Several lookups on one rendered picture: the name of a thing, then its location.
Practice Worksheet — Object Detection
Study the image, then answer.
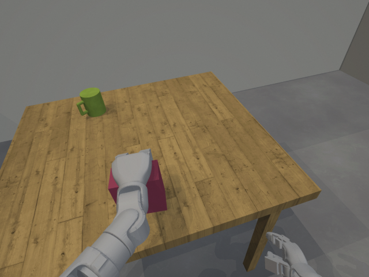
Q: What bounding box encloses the table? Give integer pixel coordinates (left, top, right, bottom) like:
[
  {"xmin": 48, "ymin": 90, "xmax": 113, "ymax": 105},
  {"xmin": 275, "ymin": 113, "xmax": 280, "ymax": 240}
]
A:
[{"xmin": 0, "ymin": 72, "xmax": 321, "ymax": 277}]

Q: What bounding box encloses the right robot hand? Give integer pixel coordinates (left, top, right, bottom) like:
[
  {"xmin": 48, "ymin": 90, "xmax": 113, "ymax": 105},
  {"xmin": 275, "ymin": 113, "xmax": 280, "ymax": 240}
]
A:
[{"xmin": 265, "ymin": 232, "xmax": 308, "ymax": 277}]

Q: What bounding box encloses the sponge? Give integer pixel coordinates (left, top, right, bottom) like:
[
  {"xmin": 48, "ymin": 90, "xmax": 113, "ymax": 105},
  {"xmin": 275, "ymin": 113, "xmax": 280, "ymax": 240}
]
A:
[{"xmin": 108, "ymin": 160, "xmax": 167, "ymax": 214}]

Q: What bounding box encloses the robot right forearm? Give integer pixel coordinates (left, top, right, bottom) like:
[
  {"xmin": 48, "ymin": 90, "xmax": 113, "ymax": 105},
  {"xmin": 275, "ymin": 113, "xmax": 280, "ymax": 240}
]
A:
[{"xmin": 289, "ymin": 263, "xmax": 321, "ymax": 277}]

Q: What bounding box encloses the left robot hand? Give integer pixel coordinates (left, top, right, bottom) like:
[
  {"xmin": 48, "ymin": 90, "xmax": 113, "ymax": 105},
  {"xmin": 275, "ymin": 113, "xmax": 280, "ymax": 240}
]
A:
[{"xmin": 111, "ymin": 149, "xmax": 153, "ymax": 187}]

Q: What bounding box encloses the robot left forearm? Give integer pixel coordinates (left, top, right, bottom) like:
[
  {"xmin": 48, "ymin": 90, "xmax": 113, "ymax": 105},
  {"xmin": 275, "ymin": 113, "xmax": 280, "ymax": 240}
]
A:
[{"xmin": 59, "ymin": 182, "xmax": 150, "ymax": 277}]

